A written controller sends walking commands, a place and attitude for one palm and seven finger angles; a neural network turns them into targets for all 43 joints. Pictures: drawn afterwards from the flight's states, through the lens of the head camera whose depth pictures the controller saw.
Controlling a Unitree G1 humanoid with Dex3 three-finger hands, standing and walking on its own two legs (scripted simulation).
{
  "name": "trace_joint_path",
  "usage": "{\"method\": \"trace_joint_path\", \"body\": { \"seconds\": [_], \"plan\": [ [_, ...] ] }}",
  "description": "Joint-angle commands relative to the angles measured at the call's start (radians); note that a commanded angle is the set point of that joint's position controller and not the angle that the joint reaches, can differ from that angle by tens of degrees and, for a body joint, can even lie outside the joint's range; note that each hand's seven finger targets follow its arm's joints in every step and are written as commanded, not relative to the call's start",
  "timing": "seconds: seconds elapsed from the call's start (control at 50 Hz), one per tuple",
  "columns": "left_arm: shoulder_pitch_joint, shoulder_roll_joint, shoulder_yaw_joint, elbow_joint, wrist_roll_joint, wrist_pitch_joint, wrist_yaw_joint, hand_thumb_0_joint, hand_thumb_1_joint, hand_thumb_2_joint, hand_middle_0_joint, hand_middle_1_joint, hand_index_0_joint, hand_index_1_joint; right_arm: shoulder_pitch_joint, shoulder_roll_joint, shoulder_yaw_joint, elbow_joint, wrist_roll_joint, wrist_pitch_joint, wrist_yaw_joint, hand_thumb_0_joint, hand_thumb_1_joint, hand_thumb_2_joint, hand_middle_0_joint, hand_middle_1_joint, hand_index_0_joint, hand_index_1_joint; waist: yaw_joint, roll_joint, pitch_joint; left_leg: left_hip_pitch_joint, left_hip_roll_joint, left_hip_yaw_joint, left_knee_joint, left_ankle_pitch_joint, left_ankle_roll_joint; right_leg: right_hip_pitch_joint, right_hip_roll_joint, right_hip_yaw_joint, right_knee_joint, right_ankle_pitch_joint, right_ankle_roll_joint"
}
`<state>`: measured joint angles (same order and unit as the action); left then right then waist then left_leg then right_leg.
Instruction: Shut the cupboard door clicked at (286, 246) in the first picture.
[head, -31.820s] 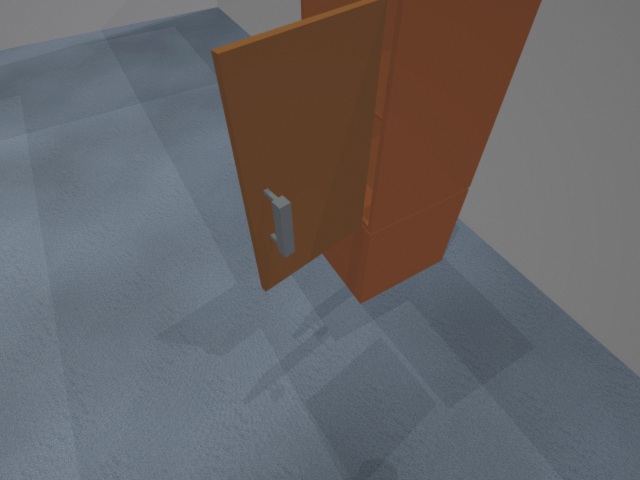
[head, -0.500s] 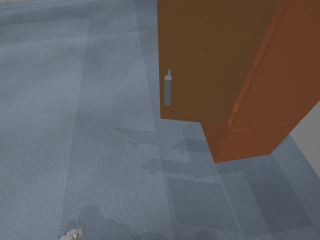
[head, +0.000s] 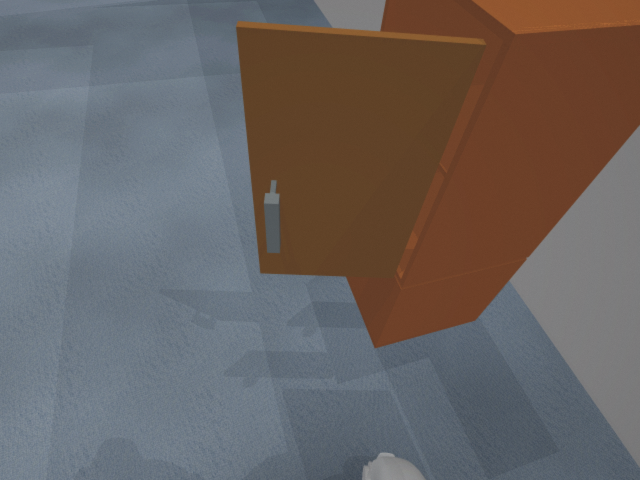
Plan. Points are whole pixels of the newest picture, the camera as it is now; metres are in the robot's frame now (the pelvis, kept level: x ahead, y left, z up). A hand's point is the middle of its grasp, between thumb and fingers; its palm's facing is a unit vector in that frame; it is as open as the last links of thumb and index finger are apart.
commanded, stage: take the last steps up to it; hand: left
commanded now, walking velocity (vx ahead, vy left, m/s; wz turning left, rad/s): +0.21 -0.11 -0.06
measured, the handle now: (273, 216) +0.59 +0.11 -0.11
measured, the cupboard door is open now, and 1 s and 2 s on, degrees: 73 73 73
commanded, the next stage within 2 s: come to a stop and stand still in 0.16 s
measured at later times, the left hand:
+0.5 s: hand (260, 459) +0.18 +0.09 -0.19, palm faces +0.05 -0.98 -0.19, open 7.3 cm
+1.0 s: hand (264, 477) +0.16 +0.08 -0.17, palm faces +0.03 -0.97 -0.25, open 7.4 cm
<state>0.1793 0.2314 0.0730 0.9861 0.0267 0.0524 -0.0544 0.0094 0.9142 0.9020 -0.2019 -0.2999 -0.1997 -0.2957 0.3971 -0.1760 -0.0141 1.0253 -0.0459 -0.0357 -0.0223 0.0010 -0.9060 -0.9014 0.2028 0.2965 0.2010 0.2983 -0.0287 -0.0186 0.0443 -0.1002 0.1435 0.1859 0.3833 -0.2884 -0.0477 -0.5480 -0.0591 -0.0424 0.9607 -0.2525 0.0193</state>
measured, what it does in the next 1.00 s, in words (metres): steps to the right: right foot, then left foot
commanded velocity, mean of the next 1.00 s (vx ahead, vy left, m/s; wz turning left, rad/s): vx -0.07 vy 0.03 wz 0.00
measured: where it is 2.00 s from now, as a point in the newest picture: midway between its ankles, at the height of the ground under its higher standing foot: outside the picture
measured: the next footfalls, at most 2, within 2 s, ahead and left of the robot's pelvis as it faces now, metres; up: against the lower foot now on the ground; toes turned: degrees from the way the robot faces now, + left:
right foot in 0.14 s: +0.15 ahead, -0.22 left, +0.00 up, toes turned -2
left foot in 0.48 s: +0.22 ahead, +0.01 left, +0.00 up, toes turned +3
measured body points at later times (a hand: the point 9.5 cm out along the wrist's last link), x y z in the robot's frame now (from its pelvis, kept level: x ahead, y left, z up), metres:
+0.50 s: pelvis +0.14 -0.09 -0.01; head +0.17 -0.08 +0.44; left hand +0.18 +0.14 -0.17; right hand +0.24 -0.32 -0.16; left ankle +0.18 +0.01 -0.75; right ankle +0.12 -0.17 -0.75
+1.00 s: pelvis +0.12 -0.12 -0.01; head +0.15 -0.13 +0.44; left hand +0.16 +0.13 -0.16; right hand +0.18 -0.37 -0.16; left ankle +0.09 +0.01 -0.74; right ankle +0.11 -0.22 -0.75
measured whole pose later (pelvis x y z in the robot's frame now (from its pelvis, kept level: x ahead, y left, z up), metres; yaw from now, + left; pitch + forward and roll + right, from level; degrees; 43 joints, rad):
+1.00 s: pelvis +0.12 -0.12 -0.01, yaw +0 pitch +0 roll +1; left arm 0.23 0.20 0.02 1.02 0.02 0.01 0.03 0.01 0.91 0.90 -0.21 -0.30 -0.20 -0.30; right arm 0.19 -0.22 -0.04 1.01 -0.01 0.05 -0.02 0.00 -0.91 -0.90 0.20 0.30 0.20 0.30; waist 0.01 -0.01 0.06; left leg -0.22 0.01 0.01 0.56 -0.33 -0.03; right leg -0.22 0.00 -0.02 0.50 -0.28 -0.03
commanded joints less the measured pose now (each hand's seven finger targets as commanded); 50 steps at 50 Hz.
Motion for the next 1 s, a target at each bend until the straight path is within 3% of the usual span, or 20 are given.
{"method": "trace_joint_path", "body": {
  "seconds": [0.0,0.06,0.1,0.12,0.14,0.18,0.24,0.38,0.42,0.46,0.52,0.58,0.68,0.7,0.72,0.74,0.78,0.84,0.94,0.98],
  "plan": [
    [-0.112,0.008,-0.006,-0.083,-0.002,-0.032,-0.006,0.0,0.9,0.9,-0.2,-0.3,-0.2,-0.3,0.046,-0.207,-0.064,-0.012,0.005,-0.01,-0.008,0.0,-0.9,-0.9,0.2,0.3,0.2,0.3,-0.026,0.21,0.045,-0.038,0.195,-0.06,-0.133,0.269,0.127,0.046,0.005,-0.062,-0.218,0.035,-0.001],
    [-0.058,0.034,0.001,-0.061,0.0,-0.045,-0.004,0.0,0.9,0.9,-0.2,-0.3,-0.2,-0.3,0.019,-0.217,-0.073,-0.007,0.009,-0.001,-0.006,0.0,-0.9,-0.9,0.2,0.3,0.2,0.3,0.0,0.209,0.017,-0.076,0.188,-0.059,-0.037,0.259,0.111,0.23,0.042,-0.095,-0.369,0.047,-0.022],
    [0.17,0.103,0.022,0.01,0.003,-0.066,0.008,0.0,0.9,0.9,-0.2,-0.3,-0.2,-0.3,-0.01,-0.195,-0.069,-0.008,0.022,0.0,0.003,0.0,-0.9,-0.9,0.2,0.3,0.2,0.3,0.112,0.072,-0.091,-0.193,0.096,0.018,0.238,0.27,0.053,0.563,0.034,-0.051,-0.5,0.086,-0.057],
    [0.303,0.217,0.048,0.055,0.008,-0.083,0.026,0.0,0.9,0.9,-0.2,-0.3,-0.2,-0.3,-0.011,-0.109,-0.051,-0.035,0.037,-0.004,0.012,0.0,-0.9,-0.9,0.2,0.3,0.2,0.3,0.161,-0.221,-0.192,-0.416,-0.031,0.061,0.525,-0.084,0.018,0.773,-0.215,0.252,-0.592,0.086,-0.145],
    [0.335,0.251,0.046,0.066,-0.008,-0.082,0.035,0.0,0.9,0.9,-0.2,-0.3,-0.2,-0.3,-0.059,-0.093,-0.041,-0.074,0.042,0.002,0.006,0.0,-0.9,-0.9,0.2,0.3,0.2,0.3,0.161,-0.245,-0.194,-0.489,-0.087,-0.048,0.757,-0.402,0.024,0.721,-0.34,0.417,-0.684,0.208,-0.226],
    [0.17,0.157,0.023,0.038,-0.011,-0.078,0.057,0.0,0.9,0.9,-0.2,-0.3,-0.2,-0.3,-0.072,-0.103,-0.052,-0.047,0.036,0.012,-0.005,0.0,-0.9,-0.9,0.2,0.3,0.2,0.3,0.09,-0.239,-0.125,-0.508,-0.024,-0.167,0.864,-0.261,0.033,0.571,-0.287,0.334,-0.695,0.227,-0.241],
    [0.047,0.053,-0.011,0.012,-0.008,-0.096,0.069,0.0,0.9,0.9,-0.2,-0.3,-0.2,-0.3,-0.039,-0.062,-0.039,-0.013,0.021,0.027,0.005,0.0,-0.9,-0.9,0.2,0.3,0.2,0.3,0.003,-0.093,-0.1,-0.386,-0.01,-0.153,0.729,-0.133,0.015,0.41,-0.206,0.105,-0.674,0.422,-0.217],
    [0.048,0.065,-0.025,0.043,-0.013,-0.098,0.093,0.0,0.9,0.9,-0.2,-0.3,-0.2,-0.3,-0.08,-0.039,-0.01,-0.004,0.041,0.045,0.0,0.0,-0.9,-0.9,0.2,0.3,0.2,0.3,0.002,-0.05,-0.104,-0.207,-0.088,-0.146,0.229,0.032,-0.001,0.433,-0.197,0.088,-0.58,0.784,-0.194],
    [0.064,0.076,-0.016,0.045,-0.019,-0.083,0.102,0.0,0.9,0.9,-0.2,-0.3,-0.2,-0.3,-0.093,-0.085,-0.024,-0.014,0.037,0.054,-0.001,0.0,-0.9,-0.9,0.2,0.3,0.2,0.3,0.007,-0.06,-0.095,-0.147,-0.065,-0.179,0.117,0.24,0.02,0.425,-0.195,0.094,-0.517,0.707,-0.15],
    [0.101,0.068,-0.012,0.021,-0.016,-0.059,0.112,0.0,0.9,0.9,-0.2,-0.3,-0.2,-0.3,-0.111,-0.148,-0.044,-0.042,0.03,0.06,-0.006,0.0,-0.9,-0.9,0.2,0.3,0.2,0.3,0.019,0.039,-0.062,-0.064,0.041,-0.253,0.142,0.679,0.087,0.316,-0.122,0.049,-0.465,0.463,-0.083],
    [0.103,0.057,-0.016,-0.017,-0.015,-0.039,0.113,0.0,0.9,0.9,-0.2,-0.3,-0.2,-0.3,-0.148,-0.178,-0.049,-0.085,0.032,0.066,-0.021,0.0,-0.9,-0.9,0.2,0.3,0.2,0.3,0.028,0.203,-0.092,-0.045,0.152,-0.352,0.079,0.947,0.195,0.292,-0.01,-0.005,-0.322,0.068,-0.026],
    [0.099,0.052,-0.006,-0.044,-0.017,-0.021,0.104,0.0,0.9,0.9,-0.2,-0.3,-0.2,-0.3,-0.197,-0.2,-0.058,-0.116,0.018,0.069,-0.022,0.0,-0.9,-0.9,0.2,0.3,0.2,0.3,0.035,0.193,-0.105,-0.012,0.199,-0.388,0.032,0.922,0.281,0.194,0.048,0.05,-0.109,-0.329,-0.027],
    [0.17,0.039,-0.005,-0.049,-0.005,-0.027,0.093,0.0,0.9,0.9,-0.2,-0.3,-0.2,-0.3,-0.265,-0.197,-0.07,-0.146,0.028,0.073,-0.015,0.0,-0.9,-0.9,0.2,0.3,0.2,0.3,0.072,0.073,-0.158,-0.078,0.091,-0.279,0.137,0.608,0.184,0.355,0.039,0.05,-0.424,0.004,-0.022],
    [0.172,0.086,-0.001,-0.056,0.003,-0.033,0.097,0.0,0.9,0.9,-0.2,-0.3,-0.2,-0.3,-0.268,-0.17,-0.069,-0.158,0.038,0.077,-0.008,0.0,-0.9,-0.9,0.2,0.3,0.2,0.3,0.07,-0.073,-0.144,-0.18,-0.003,-0.233,0.221,0.333,0.116,0.398,-0.054,0.205,-0.564,0.203,-0.054],
    [0.129,0.153,0.008,-0.068,0.01,-0.04,0.095,0.0,0.9,0.9,-0.2,-0.3,-0.2,-0.3,-0.246,-0.119,-0.064,-0.168,0.043,0.08,0.003,0.0,-0.9,-0.9,0.2,0.3,0.2,0.3,0.046,-0.242,-0.09,-0.285,-0.146,-0.133,0.326,-0.057,0.036,0.378,-0.265,0.404,-0.654,0.323,-0.152],
    [0.11,0.176,0.005,-0.076,0.007,-0.044,0.089,0.0,0.9,0.9,-0.2,-0.3,-0.2,-0.3,-0.27,-0.123,-0.067,-0.165,0.038,0.093,0.008,0.0,-0.9,-0.9,0.2,0.3,0.2,0.3,0.063,-0.17,-0.065,-0.255,-0.17,-0.191,0.495,-0.276,0.023,0.271,-0.352,0.434,-0.699,0.337,-0.24],
    [0.047,0.129,-0.003,-0.065,0.006,-0.049,0.093,0.0,0.9,0.9,-0.2,-0.3,-0.2,-0.3,-0.286,-0.11,-0.062,-0.141,0.034,0.1,0.003,0.0,-0.9,-0.9,0.2,0.3,0.2,0.3,0.03,-0.148,0.004,-0.307,-0.145,-0.235,0.625,-0.254,0.027,0.265,-0.271,0.369,-0.64,0.516,-0.264],
    [0.056,0.128,-0.006,-0.054,0.004,-0.058,0.094,0.0,0.9,0.9,-0.2,-0.3,-0.2,-0.3,-0.241,-0.097,-0.047,-0.108,0.043,0.082,0.005,0.0,-0.9,-0.9,0.2,0.3,0.2,0.3,0.032,-0.158,-0.066,-0.303,-0.141,-0.201,0.498,-0.225,0.013,0.435,-0.204,0.235,-0.561,0.713,-0.228],
    [0.078,0.132,-0.016,-0.001,-0.013,-0.062,0.093,0.0,0.9,0.9,-0.2,-0.3,-0.2,-0.3,-0.166,-0.083,-0.026,-0.041,0.045,0.059,0.0,0.0,-0.9,-0.9,0.2,0.3,0.2,0.3,0.028,-0.144,-0.11,-0.104,-0.138,-0.163,0.055,0.016,0.01,0.47,-0.153,0.205,-0.523,0.591,-0.157],
    [0.083,0.09,-0.025,0.007,-0.024,-0.061,0.089,0.0,0.9,0.9,-0.2,-0.3,-0.2,-0.3,-0.15,-0.123,-0.027,-0.015,0.039,0.04,-0.004,0.0,-0.9,-0.9,0.2,0.3,0.2,0.3,0.038,-0.018,-0.111,0.024,-0.042,-0.244,-0.011,0.32,0.045,0.377,-0.075,0.161,-0.518,0.384,-0.078]
  ]
}}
